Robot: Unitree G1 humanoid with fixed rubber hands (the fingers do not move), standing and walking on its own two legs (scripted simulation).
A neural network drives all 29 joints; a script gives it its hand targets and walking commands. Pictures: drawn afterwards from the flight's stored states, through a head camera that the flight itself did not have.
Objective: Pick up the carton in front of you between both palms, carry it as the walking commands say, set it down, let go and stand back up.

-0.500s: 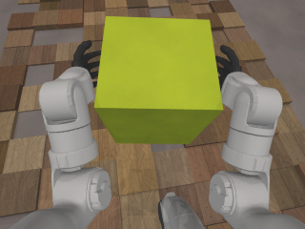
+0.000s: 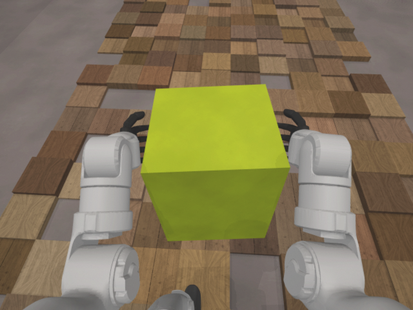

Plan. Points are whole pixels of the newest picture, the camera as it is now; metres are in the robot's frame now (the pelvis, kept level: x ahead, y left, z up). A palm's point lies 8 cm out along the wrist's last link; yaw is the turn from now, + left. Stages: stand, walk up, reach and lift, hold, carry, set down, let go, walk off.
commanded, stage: carry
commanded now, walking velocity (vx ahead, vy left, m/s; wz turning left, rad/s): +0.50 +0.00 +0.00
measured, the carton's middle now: (213, 167) +0.38 +0.02 +0.04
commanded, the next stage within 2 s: none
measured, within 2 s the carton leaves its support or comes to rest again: neither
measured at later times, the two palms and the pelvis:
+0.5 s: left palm (188, 47) +0.69 +0.11 +0.12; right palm (308, 56) +0.68 -0.19 +0.11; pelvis +0.33 -0.02 -0.03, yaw +0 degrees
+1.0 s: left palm (189, 0) +0.99 +0.15 +0.10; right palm (282, 5) +0.98 -0.15 +0.10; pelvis +0.61 +0.00 -0.02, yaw +0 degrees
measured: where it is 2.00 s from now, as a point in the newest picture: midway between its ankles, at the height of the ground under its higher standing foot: (228, 122)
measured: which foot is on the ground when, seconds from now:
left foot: up 0.00-0.00, down 0.02-0.46, up 0.48-0.84, down 0.86-1.00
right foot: down 0.00-0.02, up 0.04-0.44, down 0.46-0.88, up 0.90-1.00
